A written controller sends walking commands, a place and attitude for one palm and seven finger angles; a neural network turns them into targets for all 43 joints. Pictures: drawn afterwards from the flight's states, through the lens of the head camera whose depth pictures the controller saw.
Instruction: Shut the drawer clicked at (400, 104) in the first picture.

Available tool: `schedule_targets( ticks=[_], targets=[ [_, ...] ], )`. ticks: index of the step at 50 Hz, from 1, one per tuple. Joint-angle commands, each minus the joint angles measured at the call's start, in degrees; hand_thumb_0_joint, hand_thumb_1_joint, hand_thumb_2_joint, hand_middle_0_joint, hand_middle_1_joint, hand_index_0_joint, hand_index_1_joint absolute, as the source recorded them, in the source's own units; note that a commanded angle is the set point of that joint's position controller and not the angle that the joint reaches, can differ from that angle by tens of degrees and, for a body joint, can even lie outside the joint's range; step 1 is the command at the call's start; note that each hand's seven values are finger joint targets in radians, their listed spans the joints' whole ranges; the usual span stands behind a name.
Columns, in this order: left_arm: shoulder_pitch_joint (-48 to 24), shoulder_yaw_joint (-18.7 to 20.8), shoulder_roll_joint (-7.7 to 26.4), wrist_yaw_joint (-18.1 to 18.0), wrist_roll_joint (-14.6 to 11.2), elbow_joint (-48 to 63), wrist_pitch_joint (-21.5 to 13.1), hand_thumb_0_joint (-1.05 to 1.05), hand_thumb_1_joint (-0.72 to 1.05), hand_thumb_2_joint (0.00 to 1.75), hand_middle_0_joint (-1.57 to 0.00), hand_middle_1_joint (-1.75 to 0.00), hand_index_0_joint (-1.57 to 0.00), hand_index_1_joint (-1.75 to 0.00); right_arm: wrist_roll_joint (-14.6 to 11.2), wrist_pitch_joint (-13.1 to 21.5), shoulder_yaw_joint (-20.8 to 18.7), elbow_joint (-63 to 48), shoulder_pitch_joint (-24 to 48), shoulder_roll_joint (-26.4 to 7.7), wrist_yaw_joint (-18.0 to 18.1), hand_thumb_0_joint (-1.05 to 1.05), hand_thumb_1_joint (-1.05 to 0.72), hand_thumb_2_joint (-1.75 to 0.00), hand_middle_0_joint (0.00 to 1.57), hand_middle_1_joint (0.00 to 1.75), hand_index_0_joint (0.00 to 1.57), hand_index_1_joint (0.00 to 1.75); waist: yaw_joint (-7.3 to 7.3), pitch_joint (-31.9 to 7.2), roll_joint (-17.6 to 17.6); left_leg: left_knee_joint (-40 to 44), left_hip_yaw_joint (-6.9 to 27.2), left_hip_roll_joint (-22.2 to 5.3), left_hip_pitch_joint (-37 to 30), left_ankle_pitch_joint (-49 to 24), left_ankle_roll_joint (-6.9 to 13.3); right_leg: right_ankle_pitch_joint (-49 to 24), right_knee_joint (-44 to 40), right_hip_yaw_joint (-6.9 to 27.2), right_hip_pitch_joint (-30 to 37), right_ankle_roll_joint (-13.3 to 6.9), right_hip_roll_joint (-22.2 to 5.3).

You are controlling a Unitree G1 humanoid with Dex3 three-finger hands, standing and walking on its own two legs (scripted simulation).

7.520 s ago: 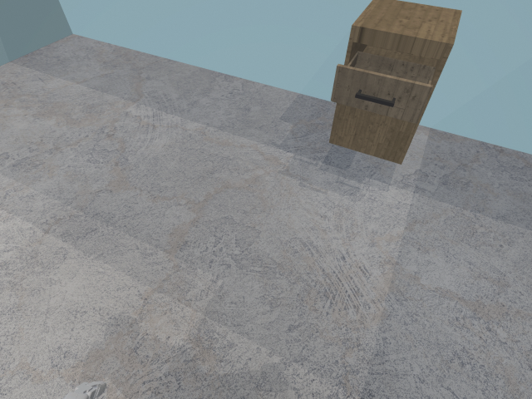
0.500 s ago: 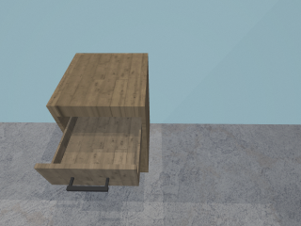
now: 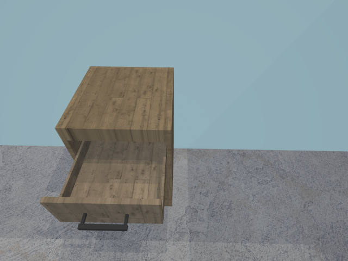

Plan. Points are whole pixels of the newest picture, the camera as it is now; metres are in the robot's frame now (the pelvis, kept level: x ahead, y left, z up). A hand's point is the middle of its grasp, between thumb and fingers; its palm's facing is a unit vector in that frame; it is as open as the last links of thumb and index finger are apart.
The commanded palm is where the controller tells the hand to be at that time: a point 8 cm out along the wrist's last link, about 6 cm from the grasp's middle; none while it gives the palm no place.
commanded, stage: come to a stop and stand still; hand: left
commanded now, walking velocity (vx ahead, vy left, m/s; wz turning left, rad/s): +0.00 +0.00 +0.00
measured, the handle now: (104, 221) +0.29 +0.26 -0.26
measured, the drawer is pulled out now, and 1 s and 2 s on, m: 0.25 0.25 0.25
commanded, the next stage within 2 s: look again from close up in 0.22 s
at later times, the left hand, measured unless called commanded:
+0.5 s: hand out of the picture -0.04 +0.18 -0.19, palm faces +0.01 -0.99 -0.16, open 7.3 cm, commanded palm none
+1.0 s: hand out of the picture +0.01 +0.24 -0.15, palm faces +0.14 -0.97 -0.20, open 7.3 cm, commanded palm +0.06 +0.28 -0.08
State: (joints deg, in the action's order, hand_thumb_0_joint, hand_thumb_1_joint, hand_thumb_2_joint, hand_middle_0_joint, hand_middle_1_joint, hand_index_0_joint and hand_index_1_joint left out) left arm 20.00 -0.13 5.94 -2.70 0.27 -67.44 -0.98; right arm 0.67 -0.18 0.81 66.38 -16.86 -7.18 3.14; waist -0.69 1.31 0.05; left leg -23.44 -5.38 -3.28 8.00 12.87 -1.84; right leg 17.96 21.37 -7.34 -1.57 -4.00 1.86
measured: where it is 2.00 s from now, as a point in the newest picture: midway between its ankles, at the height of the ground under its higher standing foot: outside the picture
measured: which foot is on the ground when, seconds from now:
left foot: down 0.00-1.00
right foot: down 0.00-1.00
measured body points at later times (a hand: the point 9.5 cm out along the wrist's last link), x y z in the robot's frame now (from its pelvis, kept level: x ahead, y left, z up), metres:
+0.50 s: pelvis -0.02 +0.03 -0.01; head -0.01 +0.03 +0.44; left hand -0.04 +0.23 -0.17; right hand -0.03 -0.19 -0.17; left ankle -0.01 +0.14 -0.74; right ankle -0.06 -0.06 -0.74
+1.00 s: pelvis -0.03 +0.06 -0.01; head -0.02 +0.08 +0.44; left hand +0.01 +0.29 -0.13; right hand -0.01 -0.17 -0.15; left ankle -0.01 +0.14 -0.74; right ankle -0.06 -0.06 -0.74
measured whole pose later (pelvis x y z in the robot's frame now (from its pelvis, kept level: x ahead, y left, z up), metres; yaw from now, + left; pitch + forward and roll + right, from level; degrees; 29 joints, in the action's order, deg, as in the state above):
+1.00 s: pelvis -0.03 +0.06 -0.01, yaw -1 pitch +0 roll +0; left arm 29.3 -0.3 9.9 -4.9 -4.0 -30.6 3.4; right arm -1.1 6.4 1.2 55.2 -20.4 -9.7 2.4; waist -0.8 1.4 -1.2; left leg -29.5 -4.4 1.4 16.1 13.7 3.2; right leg 18.4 29.8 -5.1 -11.3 -0.6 -2.4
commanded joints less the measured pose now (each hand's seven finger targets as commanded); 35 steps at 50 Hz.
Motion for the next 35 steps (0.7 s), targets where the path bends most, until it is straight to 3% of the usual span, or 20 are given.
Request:
schedule_targets(
  ticks=[1,15,16,17,18,19,20,21,22,23,24,25,27,29,31,35],
  targets=[
    [6.03,0.81,4.28,-0.22,0.10,0.09,-0.24,0.00,0.90,0.90,-0.20,-0.30,-0.20,-0.30,-0.14,0.52,-0.31,-0.90,-4.64,-3.99,0.00,0.00,-0.90,-0.90,0.20,0.30,0.20,0.30,0.32,5.45,-0.11,3.13,5.11,-3.87,-1.03,-12.27,3.15,-18.10,-4.81,7.14,-7.04,2.36,-8.87],
    [6.18,0.93,4.15,-0.21,0.19,0.36,-0.29,0.00,0.90,0.90,-0.20,-0.30,-0.20,-0.30,-0.14,0.73,-0.40,-0.63,-5.99,-3.61,-0.25,0.00,-0.90,-0.90,0.20,0.30,0.20,0.30,0.23,5.71,-0.32,4.17,5.86,-3.63,-0.52,-11.04,3.54,-13.03,-5.36,6.70,-7.47,1.98,-8.90],
    [8.19,-0.01,6.55,-2.00,1.46,1.40,-2.92,0.00,0.90,0.90,-0.20,-0.30,-0.20,-0.30,-0.40,2.15,-0.27,-5.35,2.11,-5.13,-1.59,0.00,-0.90,-0.90,0.20,0.30,0.20,0.30,-2.45,10.20,-6.93,-13.14,1.51,-2.34,11.40,-7.60,1.51,-49.90,-4.06,12.77,-9.86,6.77,-13.21],
    [7.65,0.86,8.36,-1.73,1.25,3.56,-3.11,0.00,0.90,0.90,-0.20,-0.30,-0.20,-0.30,-0.21,1.20,-0.76,-7.58,-1.52,-2.29,-1.76,0.00,-0.90,-0.90,0.20,0.30,0.20,0.30,1.36,6.44,-6.22,-15.66,4.81,-0.56,11.53,6.32,2.97,-54.66,-1.19,11.94,-7.04,4.75,-16.11],
    [5.04,0.51,7.90,-1.28,1.23,4.73,-3.10,0.00,0.90,0.90,-0.20,-0.30,-0.20,-0.30,-0.20,1.07,-1.10,-7.24,-3.42,-2.34,-1.90,0.00,-0.90,-0.90,0.20,0.30,0.20,0.30,2.43,2.51,-5.07,-17.31,4.29,-1.00,11.28,7.67,3.06,-47.27,-0.32,9.73,-6.73,0.94,-15.15],
    [3.07,0.93,8.01,-1.14,1.27,6.58,-3.17,0.00,0.90,0.90,-0.20,-0.30,-0.20,-0.30,-0.14,1.50,-0.83,-7.49,-4.94,-1.91,-2.01,0.00,-0.90,-0.90,0.20,0.30,0.20,0.30,2.84,-4.08,-4.35,-13.93,3.06,0.31,9.86,5.54,2.79,-52.24,2.95,9.44,-1.11,-1.55,-14.15],
    [3.45,0.96,8.41,-1.07,0.98,7.28,-3.34,0.00,0.90,0.90,-0.20,-0.30,-0.20,-0.30,-0.25,1.68,-0.87,-7.08,-5.56,-2.40,-1.92,0.00,-0.90,-0.90,0.20,0.30,0.20,0.30,2.76,-6.18,-7.27,-11.31,2.85,0.81,8.27,3.36,2.77,-50.45,4.61,8.89,-0.20,-1.88,-13.51],
    [3.42,0.90,7.81,-1.01,0.77,7.65,-3.02,0.00,0.90,0.90,-0.20,-0.30,-0.20,-0.30,-0.27,1.82,-1.04,-6.89,-5.89,-3.04,-1.72,0.00,-0.90,-0.90,0.20,0.30,0.20,0.30,2.74,-5.65,-6.89,-8.69,3.31,0.69,6.25,0.12,2.97,-45.70,5.42,8.75,-2.09,-1.57,-12.70],
    [3.27,0.78,7.19,-0.88,0.60,8.23,-2.42,0.00,0.90,0.90,-0.20,-0.30,-0.20,-0.30,-0.23,1.88,-1.13,-6.78,-6.19,-3.78,-1.53,0.00,-0.90,-0.90,0.20,0.30,0.20,0.30,2.63,-3.86,-4.85,-7.03,4.43,-0.32,4.78,-4.43,3.36,-35.61,5.54,8.15,-5.51,-0.89,-11.12],
    [3.49,0.74,6.44,-0.81,0.63,8.79,-1.84,0.00,0.90,0.90,-0.20,-0.30,-0.20,-0.30,-0.15,1.90,-1.18,-6.87,-5.84,-4.54,-1.36,0.00,-0.90,-0.90,0.20,0.30,0.20,0.30,1.96,-1.07,-1.86,-6.48,5.84,-1.73,4.84,-8.61,3.91,-26.21,4.81,8.24,-8.76,-0.21,-9.40],
    [3.62,0.50,5.75,-0.70,0.78,8.80,-1.26,0.00,0.90,0.90,-0.20,-0.30,-0.20,-0.30,0.04,2.05,-1.05,-6.28,-5.39,-4.82,-1.28,0.00,-0.90,-0.90,0.20,0.30,0.20,0.30,1.41,1.97,4.07,-6.02,6.82,-2.68,5.44,-13.22,4.26,-19.72,4.19,8.17,-10.58,0.26,-8.06],
    [4.17,0.49,6.09,-0.60,0.69,8.75,-0.77,0.00,0.90,0.90,-0.20,-0.30,-0.20,-0.30,0.01,1.98,-0.85,-6.44,-5.02,-4.93,-1.18,0.00,-0.90,-0.90,0.20,0.30,0.20,0.30,0.87,2.94,6.25,-5.16,8.49,-3.05,7.42,-12.83,4.76,-13.04,3.48,7.74,-9.89,0.52,-7.12],
    [4.17,0.48,6.28,-0.42,0.63,8.92,-0.16,0.00,0.90,0.90,-0.20,-0.30,-0.20,-0.30,-0.08,1.65,-0.95,-7.28,-3.87,-5.63,-1.19,0.00,-0.90,-0.90,0.20,0.30,0.20,0.30,0.45,4.69,2.84,-3.06,9.40,-2.86,9.79,-5.82,5.02,-4.50,1.89,7.64,-10.26,0.66,-6.37],
    [3.49,0.23,6.21,-0.18,0.90,9.57,0.24,0.00,0.90,0.90,-0.20,-0.30,-0.20,-0.30,0.11,1.38,-1.00,-7.72,-3.48,-5.83,-1.45,0.00,-0.90,-0.90,0.20,0.30,0.20,0.30,0.46,8.16,1.45,-0.94,9.95,-2.48,12.16,0.48,5.08,0.62,0.38,7.74,-12.33,0.71,-6.25],
    [3.39,0.23,6.63,-0.04,0.84,10.10,0.40,0.00,0.90,0.90,-0.20,-0.30,-0.20,-0.30,0.29,1.21,-1.00,-7.87,-3.87,-6.43,-1.62,0.00,-0.90,-0.90,0.20,0.30,0.20,0.30,0.56,7.41,0.95,0.39,10.38,-2.08,12.05,4.85,5.01,3.41,0.21,7.97,-12.51,0.62,-6.32],
    [3.46,0.27,6.87,0.19,0.95,10.82,0.74,0.00,0.90,0.90,-0.20,-0.30,-0.20,-0.30,0.40,1.38,-1.10,-8.04,-3.92,-7.61,-1.79,0.00,-0.90,-0.90,0.20,0.30,0.20,0.30,0.09,5.69,4.04,4.73,12.91,-3.34,11.91,8.43,5.69,2.49,1.80,6.05,-11.01,1.36,-5.61]
  ],
)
